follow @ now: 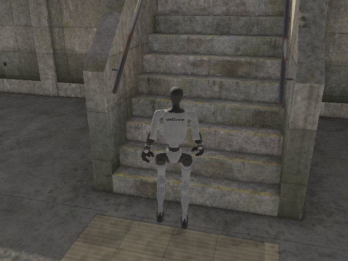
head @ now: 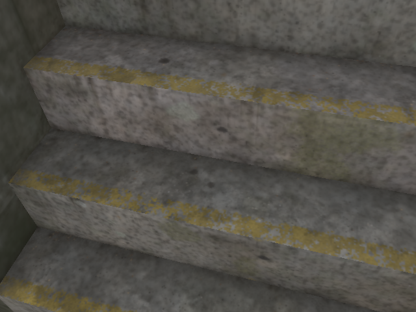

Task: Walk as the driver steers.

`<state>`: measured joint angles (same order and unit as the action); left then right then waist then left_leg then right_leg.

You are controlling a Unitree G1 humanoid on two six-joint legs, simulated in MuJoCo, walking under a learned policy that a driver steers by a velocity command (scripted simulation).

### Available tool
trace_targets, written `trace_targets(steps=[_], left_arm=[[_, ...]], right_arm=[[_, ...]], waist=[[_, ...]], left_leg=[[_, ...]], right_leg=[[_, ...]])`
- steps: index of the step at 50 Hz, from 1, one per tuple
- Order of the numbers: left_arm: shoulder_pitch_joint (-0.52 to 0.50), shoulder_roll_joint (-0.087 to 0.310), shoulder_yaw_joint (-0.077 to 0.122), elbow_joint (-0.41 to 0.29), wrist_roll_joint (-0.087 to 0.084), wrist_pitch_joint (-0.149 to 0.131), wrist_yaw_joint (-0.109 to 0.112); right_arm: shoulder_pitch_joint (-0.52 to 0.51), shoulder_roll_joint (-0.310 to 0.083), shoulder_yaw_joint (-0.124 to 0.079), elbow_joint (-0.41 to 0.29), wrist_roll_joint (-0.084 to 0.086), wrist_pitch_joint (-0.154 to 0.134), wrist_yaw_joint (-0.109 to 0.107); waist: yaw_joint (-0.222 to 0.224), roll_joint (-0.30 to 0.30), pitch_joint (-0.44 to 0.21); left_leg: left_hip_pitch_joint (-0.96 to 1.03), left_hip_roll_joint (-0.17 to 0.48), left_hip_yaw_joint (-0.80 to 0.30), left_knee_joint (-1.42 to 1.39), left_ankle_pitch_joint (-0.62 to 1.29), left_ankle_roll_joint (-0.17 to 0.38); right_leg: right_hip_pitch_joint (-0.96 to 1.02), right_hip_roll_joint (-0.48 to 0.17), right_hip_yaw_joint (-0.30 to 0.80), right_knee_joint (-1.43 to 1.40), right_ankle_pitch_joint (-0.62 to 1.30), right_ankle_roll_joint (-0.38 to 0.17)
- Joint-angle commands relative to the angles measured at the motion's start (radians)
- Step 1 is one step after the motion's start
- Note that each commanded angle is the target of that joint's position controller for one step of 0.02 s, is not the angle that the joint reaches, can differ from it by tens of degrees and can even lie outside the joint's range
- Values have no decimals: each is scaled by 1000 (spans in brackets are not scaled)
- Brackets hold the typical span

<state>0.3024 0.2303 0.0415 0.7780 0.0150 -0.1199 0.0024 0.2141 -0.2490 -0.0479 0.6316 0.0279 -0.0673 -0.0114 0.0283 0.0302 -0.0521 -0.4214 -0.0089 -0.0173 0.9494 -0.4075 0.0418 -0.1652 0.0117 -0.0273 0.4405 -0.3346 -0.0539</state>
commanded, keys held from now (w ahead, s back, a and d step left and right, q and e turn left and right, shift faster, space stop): w+shift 0.38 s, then w+e+shift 0.62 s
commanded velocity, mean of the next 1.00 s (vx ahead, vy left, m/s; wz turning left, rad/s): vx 0.93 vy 0.00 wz -0.39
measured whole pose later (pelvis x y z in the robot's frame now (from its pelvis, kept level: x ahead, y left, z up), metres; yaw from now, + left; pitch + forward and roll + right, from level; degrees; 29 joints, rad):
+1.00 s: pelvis +0.39 -0.02 +0.21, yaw -27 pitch +2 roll +3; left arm 0.49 0.14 -0.04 0.91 0.02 -0.04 -0.03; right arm -0.12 -0.03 0.16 0.39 -0.05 -0.13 0.04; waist 0.01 -0.01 -0.08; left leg -1.36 0.01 -0.03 2.39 -0.27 0.07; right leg -0.29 0.11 0.23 0.63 -0.35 -0.11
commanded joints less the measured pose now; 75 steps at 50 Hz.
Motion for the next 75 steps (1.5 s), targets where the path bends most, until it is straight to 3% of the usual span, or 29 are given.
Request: trace_targets(steps=[1, 6, 10, 13, 14, 15, 16, 18, 23, 29, 32, 33, 35, 36, 38, 40, 42, 45, 49, 53, 55, 57, 58, 59, 60, 62, 64, 68, 75], left_arm=[[80, 144, 40, -32, 3, -11, 8], [-68, 146, 20, -71, -19, 5, 19], [-110, 201, 22, -80, -26, 11, 21], [-317, 116, -8, -164, -39, 7, 23], [-386, -97, -70, -233, -11, -25, 15], [-150, -167, -96, -218, -54, -43, 0], [1, -42, -80, -177, -43, -40, -13], [-101, -34, -98, -236, -25, -9, -16], [-246, -151, -147, -339, -60, 58, 5], [-512, -152, -169, -434, -39, 77, -7], [-513, -182, -194, -463, -39, 80, -13], [-458, -120, -147, -417, -32, 70, -29], [-215, 49, -77, -357, -19, 61, -55], [-126, 156, -35, -310, 16, 69, -53], [63, 308, 22, -211, 81, 105, 24], [44, 66, -58, -118, 57, 103, 19], [-9, -91, -101, -32, 27, 105, -10], [-119, 1, -67, -17, -13, 87, -41], [127, 10, -58, 80, -1, 47, -35], [88, 75, -26, 64, -31, 98, 19], [109, 220, 9, 99, -22, 77, 34], [-26, 346, 65, 86, 2, 42, 33], [109, 137, 34, 70, -8, 14, 5], [-25, -9, -18, 33, 13, -7, -32], [-166, -20, -24, -80, 14, -17, -71], [-254, -124, -82, -199, 11, 29, -88], [-157, -83, -89, -165, -9, 72, -81], [-122, -74, -124, -187, -27, 69, -62], [-372, -29, -131, -255, -58, 54, -17]], right_arm=[[-190, -55, -7, -155, -9, -47, 8], [-213, 26, 28, -158, -23, -35, 18], [-26, -81, -17, -146, -20, -4, 0], [395, -113, -54, 20, -64, -2, 4], [423, -81, -24, 86, -78, -10, 24], [264, -36, 18, 27, -114, -16, 33], [257, -91, -7, 24, -98, -1, 20], [175, -92, -3, 33, -52, 29, -8], [218, 0, 60, 219, -81, 11, -4], [302, -42, 84, 285, -64, -3, -25], [337, -169, 48, 322, -34, 56, -58], [356, -198, 45, 329, -49, 49, -65], [189, -279, 16, 228, -65, 66, -78], [202, -241, 13, 156, -42, 49, -70], [-236, -183, 2, -19, -58, -31, 10], [-382, 99, 95, -185, -93, -61, 75], [-231, 210, 146, -211, -86, -54, 94], [-127, 156, 177, -197, -94, -50, 64], [-359, 212, 210, -281, -69, -74, 44], [-543, 266, 249, -385, -119, -67, 25], [-304, 120, 141, -323, -87, -56, -5], [76, -159, 23, -166, -39, -47, 6], [156, -162, 6, -41, -44, -50, 5], [200, -155, 8, 21, -70, -18, -17], [97, -87, 21, 21, -82, 5, -16], [-89, 132, 72, 110, -77, 38, -11], [-136, 196, 91, 149, -65, 24, -5], [-61, 53, 66, 201, -52, -11, 1], [108, -124, 15, 131, -38, -40, -29]], waist=[[35, -91, 84], [-19, -127, 46], [-132, -235, -106], [-357, -27, -61], [-275, 242, 50], [-76, 281, -17], [-39, 181, -118], [-20, 13, 4], [3, 9, 135], [-66, 12, 51], [-12, 113, -119], [21, 178, -176], [126, 283, -322], [118, 79, -389], [196, -438, -371], [63, -147, -12], [-128, -3, 126], [-217, -16, 100], [-54, -99, 159], [-61, -78, -22], [-206, -227, -345], [-349, -254, -428], [-193, 136, -521], [-198, 499, -553], [-169, 403, -437], [7, 93, -32], [92, -25, 77], [109, -24, 93], [-66, 48, -34]], left_leg=[[-556, 80, -57, 210, 80, 14], [-127, 29, 83, -71, 166, -48], [107, -12, 115, -130, 132, 18], [530, 8, 113, -605, 494, 93], [558, 140, -83, -438, 807, 71], [440, 318, -375, -400, 1042, 180], [444, 397, -482, -541, 595, 309], [320, 390, -528, -703, -163, 282], [143, 365, -224, -723, -3, 148], [61, 211, 83, -819, 314, 64], [304, 243, 230, -835, 1148, 104], [398, 310, 241, -722, 2038, 162], [639, 364, 217, -295, 2531, 215], [235, 318, 149, -29, 2409, 190], [-348, -86, -101, 816, 471, 118], [-681, -58, -170, 1318, 288, 134], [-793, -25, -114, 1409, 183, 100], [-632, 5, -1, 1149, 281, 49], [-1119, 32, 0, 1527, 58, 21], [-404, 46, 193, 791, 153, -34], [143, -61, 241, 617, -130, -23], [235, -51, 17, 226, -392, -3], [532, 126, -468, -2, -662, 157], [535, 270, -1009, -406, -768, 269], [340, 278, -1123, -572, -869, 221], [-144, 225, -643, -376, -618, 158], [-348, 191, -369, -341, -367, 126], [-293, 253, -318, -492, -275, 179], [-74, 305, -248, -621, -261, 197]], right_leg=[[337, -320, 387, -243, 174, -204], [9, -182, 93, -237, 648, -122], [111, -215, 73, 3, 1305, -131], [-241, -80, 38, 729, 835, -80], [-660, 81, 68, 1270, -171, -52], [-786, 122, 259, 1525, -195, -72], [-847, 95, 235, 1605, -153, -38], [-1058, -12, 175, 1706, -112, 18], [-1349, 2, 218, 2241, -20, 21], [-1074, -52, -59, 1554, 292, 27], [-687, -22, -175, 1084, -189, -29], [-561, 92, -297, 1161, -400, -42], [-451, 178, -160, 767, -497, -98], [-93, 76, 231, 608, -504, -198], [82, -144, 1160, -181, -583, -318], [-266, -115, 920, 18, -517, -204], [-388, -23, 596, 94, -205, -152], [-524, 44, 368, -26, -40, -159], [-173, -75, 547, -100, -37, -204], [-549, -95, 444, -401, 225, -246], [-335, -167, 348, -284, 1396, -227], [28, -178, 307, 199, 1899, -227], [-309, -92, 322, 555, 1680, -245], [-585, 97, 339, 1000, 611, -215], [-698, 121, 389, 1373, 430, -199], [-815, 92, 286, 1487, 274, -164], [-777, 58, 236, 1530, 183, -105], [-920, 4, 239, 1552, 326, -50], [-753, -163, -22, 942, 271, 43]])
